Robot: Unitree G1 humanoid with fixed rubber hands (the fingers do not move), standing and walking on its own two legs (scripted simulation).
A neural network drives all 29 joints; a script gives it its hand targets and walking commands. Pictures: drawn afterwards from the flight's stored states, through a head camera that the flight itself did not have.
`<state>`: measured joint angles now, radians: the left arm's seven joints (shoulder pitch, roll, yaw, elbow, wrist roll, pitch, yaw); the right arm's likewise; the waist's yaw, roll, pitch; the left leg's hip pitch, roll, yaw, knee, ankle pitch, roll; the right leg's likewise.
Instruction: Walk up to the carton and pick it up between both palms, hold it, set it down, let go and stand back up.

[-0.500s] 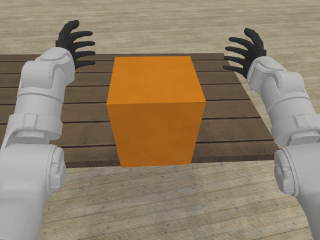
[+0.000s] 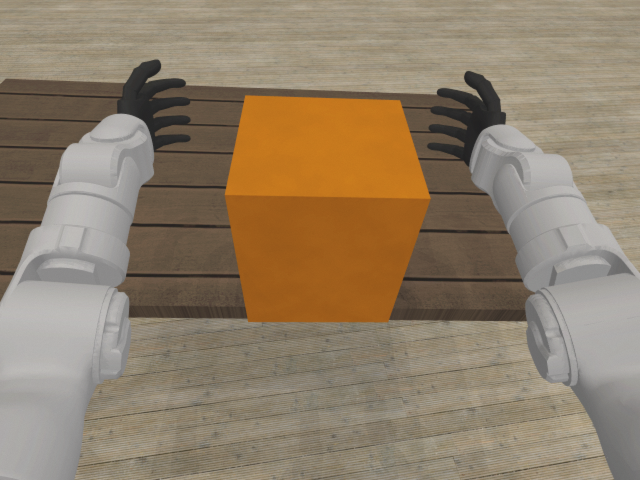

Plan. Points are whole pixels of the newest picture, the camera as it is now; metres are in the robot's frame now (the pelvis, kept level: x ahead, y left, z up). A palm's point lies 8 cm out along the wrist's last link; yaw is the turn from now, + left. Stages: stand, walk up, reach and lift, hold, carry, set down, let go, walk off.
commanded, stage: reach and lift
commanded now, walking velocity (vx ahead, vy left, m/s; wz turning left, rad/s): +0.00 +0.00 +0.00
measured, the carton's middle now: (321, 215) +0.47 +0.05 +0.08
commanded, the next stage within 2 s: none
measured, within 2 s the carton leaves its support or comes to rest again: neither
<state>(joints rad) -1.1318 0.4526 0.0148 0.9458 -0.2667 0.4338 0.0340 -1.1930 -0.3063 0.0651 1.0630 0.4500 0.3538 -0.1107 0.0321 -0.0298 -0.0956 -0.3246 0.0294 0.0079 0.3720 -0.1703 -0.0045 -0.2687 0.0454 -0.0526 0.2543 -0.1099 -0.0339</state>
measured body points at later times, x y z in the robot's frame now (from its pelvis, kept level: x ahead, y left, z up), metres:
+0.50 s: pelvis +0.00 +0.00 -0.01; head +0.03 +0.01 +0.44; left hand +0.45 +0.24 +0.13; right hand +0.47 -0.13 +0.13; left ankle +0.00 +0.12 -0.75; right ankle +0.00 -0.10 -0.75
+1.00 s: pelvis +0.00 +0.00 -0.01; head +0.03 +0.02 +0.44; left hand +0.46 +0.20 +0.14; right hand +0.47 -0.11 +0.14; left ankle +0.00 +0.12 -0.75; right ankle +0.00 -0.10 -0.75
